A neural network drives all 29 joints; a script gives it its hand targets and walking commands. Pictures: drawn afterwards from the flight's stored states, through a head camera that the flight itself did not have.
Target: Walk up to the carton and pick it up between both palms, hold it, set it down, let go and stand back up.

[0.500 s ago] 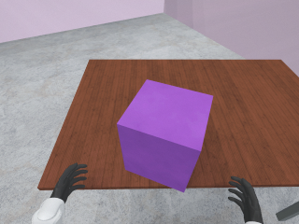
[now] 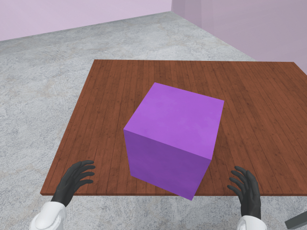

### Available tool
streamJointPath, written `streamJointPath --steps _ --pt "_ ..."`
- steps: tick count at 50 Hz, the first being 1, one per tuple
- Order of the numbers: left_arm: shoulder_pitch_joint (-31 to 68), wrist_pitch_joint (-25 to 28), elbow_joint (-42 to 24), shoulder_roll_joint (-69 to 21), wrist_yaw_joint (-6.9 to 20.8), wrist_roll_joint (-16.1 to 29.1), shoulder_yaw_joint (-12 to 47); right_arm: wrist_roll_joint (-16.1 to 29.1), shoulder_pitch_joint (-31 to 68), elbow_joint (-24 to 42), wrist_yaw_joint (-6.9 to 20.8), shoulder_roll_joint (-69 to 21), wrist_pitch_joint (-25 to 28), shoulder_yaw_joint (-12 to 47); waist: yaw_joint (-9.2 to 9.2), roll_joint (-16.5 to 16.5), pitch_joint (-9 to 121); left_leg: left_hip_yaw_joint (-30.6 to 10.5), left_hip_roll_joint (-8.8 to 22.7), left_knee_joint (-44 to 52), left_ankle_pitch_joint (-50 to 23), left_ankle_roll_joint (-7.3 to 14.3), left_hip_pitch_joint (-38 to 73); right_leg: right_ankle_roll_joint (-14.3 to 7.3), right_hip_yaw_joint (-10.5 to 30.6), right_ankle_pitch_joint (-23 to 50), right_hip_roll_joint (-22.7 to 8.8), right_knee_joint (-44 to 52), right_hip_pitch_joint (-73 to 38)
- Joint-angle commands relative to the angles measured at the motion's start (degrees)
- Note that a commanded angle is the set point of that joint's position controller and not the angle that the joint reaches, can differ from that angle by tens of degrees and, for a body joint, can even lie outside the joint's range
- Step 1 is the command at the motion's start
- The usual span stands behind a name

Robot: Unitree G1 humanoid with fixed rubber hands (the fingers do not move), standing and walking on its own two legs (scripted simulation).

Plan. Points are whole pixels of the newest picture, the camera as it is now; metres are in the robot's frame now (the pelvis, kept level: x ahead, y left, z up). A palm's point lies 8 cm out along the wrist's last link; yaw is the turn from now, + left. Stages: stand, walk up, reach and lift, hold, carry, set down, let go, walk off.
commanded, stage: reach and lift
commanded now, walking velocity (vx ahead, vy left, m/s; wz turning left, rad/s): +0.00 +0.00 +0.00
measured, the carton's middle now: (173, 141) +0.37 -0.03 +0.00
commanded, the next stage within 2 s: none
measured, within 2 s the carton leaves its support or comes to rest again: neither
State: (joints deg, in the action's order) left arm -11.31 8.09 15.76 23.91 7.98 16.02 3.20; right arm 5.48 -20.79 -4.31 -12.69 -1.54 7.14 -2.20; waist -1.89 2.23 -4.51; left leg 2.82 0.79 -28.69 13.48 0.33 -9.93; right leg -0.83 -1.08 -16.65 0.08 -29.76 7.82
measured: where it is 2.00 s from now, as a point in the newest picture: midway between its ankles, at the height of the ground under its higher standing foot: outside the picture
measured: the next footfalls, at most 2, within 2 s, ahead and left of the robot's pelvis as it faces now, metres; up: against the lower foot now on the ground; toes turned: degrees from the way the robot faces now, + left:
none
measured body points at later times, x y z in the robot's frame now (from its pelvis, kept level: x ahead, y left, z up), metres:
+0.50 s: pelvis +0.01 +0.00 +0.00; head +0.00 +0.01 +0.45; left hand +0.28 +0.24 +0.05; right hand +0.27 -0.20 +0.06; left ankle +0.03 +0.12 -0.74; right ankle +0.00 -0.11 -0.74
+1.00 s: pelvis +0.01 +0.00 +0.00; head +0.00 +0.01 +0.45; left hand +0.36 +0.21 +0.13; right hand +0.32 -0.20 +0.12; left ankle +0.03 +0.12 -0.74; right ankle +0.00 -0.11 -0.74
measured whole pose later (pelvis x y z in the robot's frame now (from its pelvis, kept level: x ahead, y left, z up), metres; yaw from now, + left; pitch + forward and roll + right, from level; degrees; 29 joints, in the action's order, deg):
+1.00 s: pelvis +0.01 +0.00 +0.00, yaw +0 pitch -4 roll +0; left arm 18.2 -22.4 10.1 24.9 7.4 17.9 -2.7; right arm 12.3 11.9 -2.0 -14.5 8.0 -22.4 -2.2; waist 3.2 2.1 -2.3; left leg 2.8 0.7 -26.9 13.0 0.3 -10.0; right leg -0.8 -1.1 -15.9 0.1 -27.6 7.7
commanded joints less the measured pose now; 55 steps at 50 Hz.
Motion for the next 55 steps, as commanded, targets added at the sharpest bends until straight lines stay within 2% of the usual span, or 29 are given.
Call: streamJointPath --steps 1,2,5,6,8,10,11,12,13,15,18,19,21,22,24,25,26,27,29,31,35,39,40,42,45,46,48,49,55 --pt "9.0 0.2 -13.9 9.5 -0.3 3.9 -2.9 1.4 8.5 12.3 -1.0 3.3 -1.4 5.1 -1.11 -4.7 4.7 -2.3 1.4 7.6 2.6 0.6 3.6 -0.1 5.6 -1.7 -2.1 11.6 4.4" --pt "9.8 0.4 -14.4 9.4 -1.0 3.9 -1.9 0.0 9.2 11.3 -0.9 4.3 -2.0 3.3 0.82 -5.2 4.1 -1.7 1.4 8.2 5.1 0.3 3.9 -0.2 4.8 -3.9 -2.3 11.6 4.3" --pt "12.7 -1.0 -15.2 8.9 -2.4 4.4 -1.4 0.7 11.5 10.3 -0.1 4.2 -5.2 2.8 0.71 -6.7 6.4 -2.2 1.6 8.9 4.4 0.2 3.2 -0.9 5.0 -2.3 -2.2 10.9 3.3" --pt "11.2 -1.0 -15.3 8.7 -2.3 4.6 -3.1 0.9 10.4 10.3 -0.2 4.3 -5.7 2.1 0.63 -4.6 7.0 -2.4 1.7 8.9 2.8 0.4 2.8 -0.3 4.7 -0.4 -2.1 10.8 1.9" --pt "13.3 -1.8 -17.2 9.7 -2.2 4.7 -2.4 0.7 10.4 10.4 -0.7 4.8 -7.5 1.8 3.19 -6.0 6.4 -2.5 1.2 8.6 0.9 0.2 3.7 0.3 4.8 2.7 -2.5 10.8 1.8" --pt "11.9 -2.9 -20.9 8.9 -2.6 3.8 -2.4 2.1 10.2 12.0 -0.6 5.1 -8.7 1.9 2.07 -7.0 7.2 -2.2 1.3 7.8 -3.9 -0.4 5.1 -0.1 5.3 6.6 -1.7 10.6 1.7" --pt "11.6 -4.1 -16.6 9.1 -2.0 4.0 -4.1 2.0 10.9 10.9 -0.9 5.5 -9.4 2.5 1.77 -5.1 5.6 -2.4 1.0 7.9 -3.3 0.2 3.5 0.0 5.8 6.8 -2.0 11.0 1.6" --pt "15.9 -4.5 -17.1 9.7 -1.5 4.7 -2.6 0.9 14.4 11.4 -1.5 6.0 -10.6 1.5 3.88 -4.7 6.5 -2.3 0.8 8.5 -0.7 0.5 3.4 0.8 5.7 6.2 -2.6 11.3 0.9" --pt "15.6 -5.1 -16.9 9.5 -1.4 5.0 -3.4 1.9 14.0 12.3 -1.1 5.6 -11.1 2.2 2.34 -4.0 6.3 -2.5 0.9 9.0 -0.7 0.7 3.2 0.7 5.6 5.7 -2.6 11.4 0.5" --pt "14.0 -5.9 -19.1 9.9 -1.4 4.3 -5.0 3.2 11.6 13.4 -1.7 4.6 -11.9 2.9 2.85 -4.5 8.2 -1.5 0.2 8.1 -6.9 0.3 4.6 1.6 5.9 13.8 -2.8 10.8 -1.7" --pt "20.8 -7.4 -20.9 10.6 -1.4 4.6 -5.1 3.8 19.8 17.7 -1.3 8.5 -13.2 2.0 1.50 -5.1 9.1 -1.8 0.4 8.3 -4.8 0.2 3.5 1.2 5.4 11.1 -2.0 10.3 0.4" --pt "18.4 -7.5 -22.0 10.5 -1.7 4.8 -5.6 2.9 15.5 16.1 -1.3 7.8 -14.4 1.1 3.32 -5.3 9.2 -1.7 1.0 8.4 -6.3 -0.2 4.5 0.9 5.2 11.3 -2.1 10.4 -1.5" --pt "20.7 -9.6 -22.8 9.6 -1.9 4.3 -5.7 4.4 16.7 15.6 -1.3 7.5 -15.7 0.3 3.63 -7.2 9.9 -1.3 0.4 8.0 -7.7 -0.6 5.7 0.6 5.7 12.4 -1.9 10.7 0.1" --pt "22.6 -11.1 -18.6 9.2 -1.5 4.5 -5.7 2.9 20.2 15.2 -1.2 8.7 -16.6 -1.5 4.61 -5.4 8.8 -2.1 1.1 8.9 -4.2 -0.1 5.3 0.4 5.3 10.9 -1.8 11.2 1.1" --pt "23.5 -13.2 -20.7 9.1 -2.0 3.6 -5.6 5.8 20.8 16.5 -1.2 9.3 -17.0 0.0 3.29 -7.2 10.9 -1.6 1.1 8.2 -9.7 -0.7 5.6 0.5 5.3 15.7 -1.6 10.5 -2.3" --pt "28.1 -14.2 -17.5 9.1 -1.3 4.0 -5.1 5.0 24.4 15.8 -1.7 8.8 -18.1 0.3 4.50 -5.5 9.7 -1.3 0.9 8.7 -7.8 -0.4 5.6 1.2 4.7 14.6 -1.7 11.1 -1.0" --pt "24.0 -14.8 -18.6 9.7 -1.3 3.1 -7.5 6.6 20.9 16.8 -1.6 8.2 -18.3 1.3 2.97 -4.5 12.8 -0.9 0.7 8.7 -9.1 0.1 7.8 1.0 5.0 16.7 -1.8 11.1 -2.4" --pt "24.4 -15.0 -20.3 9.0 -0.9 3.7 -7.2 7.0 21.0 19.3 -2.0 9.0 -18.9 0.7 3.46 -4.3 10.9 -1.2 0.5 8.4 -10.3 -0.1 7.1 1.6 5.2 18.7 -1.8 11.0 -2.0" --pt "27.6 -17.2 -18.7 8.2 -0.8 2.7 -8.0 7.1 22.5 14.7 -1.9 10.7 -20.7 -0.8 4.71 -6.1 9.9 -1.8 0.8 8.7 -11.3 -1.1 7.2 1.2 4.4 18.2 -1.1 11.3 -2.1" --pt "32.6 -19.0 -15.8 9.5 -0.8 1.6 -9.3 7.2 28.3 15.5 -2.0 11.4 -21.8 -1.3 3.67 -7.3 10.6 -1.2 0.0 9.5 -6.3 -0.3 6.4 1.3 5.5 15.0 -1.8 11.8 0.0" --pt "38.4 -21.9 -13.5 9.3 -0.3 2.5 -7.8 6.8 33.1 15.0 -2.3 12.5 -23.8 -3.5 5.94 -5.6 12.3 -1.3 0.6 9.6 -4.3 0.3 6.5 1.3 4.6 14.3 -1.3 11.7 0.4" --pt "41.8 -24.9 -9.0 10.0 0.5 1.4 -10.3 7.1 37.4 12.1 -3.2 12.9 -26.0 -2.7 5.56 -2.3 12.6 -0.4 -0.2 10.2 -5.4 1.4 5.7 1.9 4.9 18.7 -1.5 12.1 -0.2" --pt "40.7 -25.2 -12.6 9.7 0.2 0.6 -10.5 8.2 35.9 13.9 -3.1 13.3 -26.0 -3.8 4.73 -4.6 14.5 -1.3 -0.1 9.9 -7.5 0.5 8.8 1.5 4.3 17.4 -0.7 12.3 -0.8" --pt "44.8 -26.4 -14.7 9.1 -0.2 0.9 -8.8 8.6 38.8 13.1 -3.0 13.6 -26.4 -4.4 6.22 -5.2 15.3 -1.3 0.0 8.9 -9.2 -0.2 8.7 1.5 3.9 20.4 -0.7 11.6 -0.6" --pt "47.2 -28.8 -7.1 8.9 0.2 -0.5 -9.2 8.0 41.4 6.5 -2.9 14.5 -28.8 -5.7 8.13 -5.0 11.0 -1.1 0.4 11.2 -1.2 0.1 7.0 1.1 3.2 11.8 -0.5 13.7 2.0" --pt "51.6 -28.9 -8.0 10.1 -0.2 -0.6 -9.9 8.9 46.0 10.1 -2.7 12.7 -28.2 -4.6 6.19 -4.8 13.1 -1.0 0.5 11.7 -0.3 0.9 5.1 1.0 3.5 10.6 -1.0 13.1 0.5" --pt "52.8 -29.6 -7.1 9.5 0.0 1.4 -8.8 8.5 47.5 9.8 -3.0 14.5 -28.4 -6.9 8.40 -2.8 15.1 -1.1 0.1 10.7 -2.9 1.0 6.0 1.5 3.4 14.4 -0.5 12.9 0.6" --pt "51.7 -30.6 -4.9 10.6 -0.4 -0.8 -10.6 8.6 48.1 9.3 -3.0 14.6 -28.7 -6.3 6.65 -3.5 14.4 -0.7 -0.2 11.3 -1.5 1.1 5.5 1.3 3.6 13.1 -0.6 12.8 0.8" --pt "56.5 -33.5 -2.9 10.9 0.0 -2.5 -11.5 9.6 52.9 5.5 -3.4 16.1 -29.5 -6.0 8.15 -3.2 17.0 -1.2 -1.1 9.4 -7.7 0.7 6.7 2.2 3.7 23.3 -0.4 11.8 -1.6"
